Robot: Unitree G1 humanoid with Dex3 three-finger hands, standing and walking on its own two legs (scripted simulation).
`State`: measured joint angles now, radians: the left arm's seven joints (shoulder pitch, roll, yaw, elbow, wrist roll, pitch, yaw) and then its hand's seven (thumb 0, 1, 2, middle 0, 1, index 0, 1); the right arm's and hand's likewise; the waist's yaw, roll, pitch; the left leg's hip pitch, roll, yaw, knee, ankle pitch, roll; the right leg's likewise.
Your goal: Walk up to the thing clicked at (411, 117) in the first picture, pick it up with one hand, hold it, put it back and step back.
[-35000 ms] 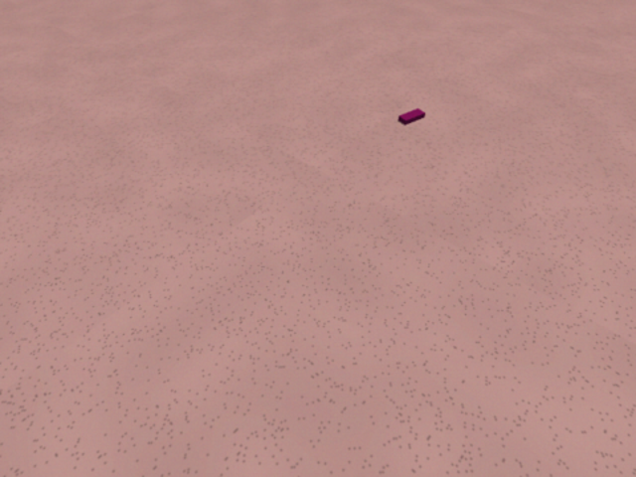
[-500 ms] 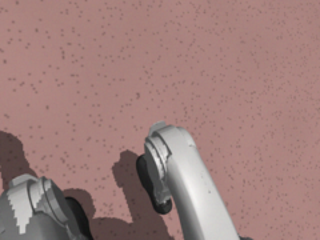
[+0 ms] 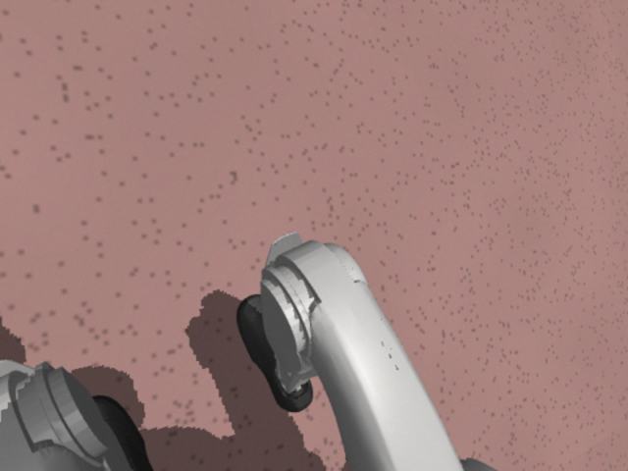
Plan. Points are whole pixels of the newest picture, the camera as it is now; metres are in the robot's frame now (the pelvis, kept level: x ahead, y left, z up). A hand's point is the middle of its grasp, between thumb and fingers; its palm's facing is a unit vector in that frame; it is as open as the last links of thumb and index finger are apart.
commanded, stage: rest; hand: left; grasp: from above
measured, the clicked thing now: out of the picture +0.48 +0.31 -0.27
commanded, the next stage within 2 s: open in 0.58 s
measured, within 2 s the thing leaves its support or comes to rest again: rests again in 0.84 s
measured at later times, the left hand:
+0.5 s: hand out of the picture +0.48 +0.29 -0.25, palm faces -0.09 -0.43 -0.90, open 8.8 cm
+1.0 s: hand out of the picture +0.48 +0.30 -0.25, palm faces -0.09 -0.43 -0.90, open 10.5 cm
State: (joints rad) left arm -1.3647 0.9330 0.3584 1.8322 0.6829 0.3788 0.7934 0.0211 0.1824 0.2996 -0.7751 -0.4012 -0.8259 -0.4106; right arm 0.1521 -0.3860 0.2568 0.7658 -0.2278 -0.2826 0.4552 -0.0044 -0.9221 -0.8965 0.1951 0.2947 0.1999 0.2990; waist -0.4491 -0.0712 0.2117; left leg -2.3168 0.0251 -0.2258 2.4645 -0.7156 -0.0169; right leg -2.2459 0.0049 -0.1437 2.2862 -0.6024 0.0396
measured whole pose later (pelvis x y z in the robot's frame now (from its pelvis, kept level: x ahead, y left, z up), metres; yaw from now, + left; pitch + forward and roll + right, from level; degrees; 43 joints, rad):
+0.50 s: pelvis +0.00 +0.00 +0.00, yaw -1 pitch +30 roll -14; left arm -1.37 0.99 0.34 1.82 0.63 0.37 0.82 0.02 0.18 0.30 -0.77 -0.41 -0.82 -0.42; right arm 0.13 -0.41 0.32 0.71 -0.22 -0.29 0.48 0.00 -0.92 -0.90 0.19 0.29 0.20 0.30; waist -0.47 -0.11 0.27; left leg -2.31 0.02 -0.26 2.48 -0.72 -0.02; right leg -2.23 0.01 -0.17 2.28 -0.60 0.04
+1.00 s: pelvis +0.00 +0.00 +0.00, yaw -2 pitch +30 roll -15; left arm -1.36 1.02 0.31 1.81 0.62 0.36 0.81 0.00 0.01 0.55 -0.56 -0.57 -0.57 -0.58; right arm 0.13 -0.42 0.35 0.69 -0.22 -0.31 0.46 0.00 -0.91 -0.90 0.20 0.30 0.20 0.30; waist -0.48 -0.12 0.28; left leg -2.30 0.03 -0.27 2.48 -0.72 -0.02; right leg -2.21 0.02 -0.18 2.27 -0.60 0.05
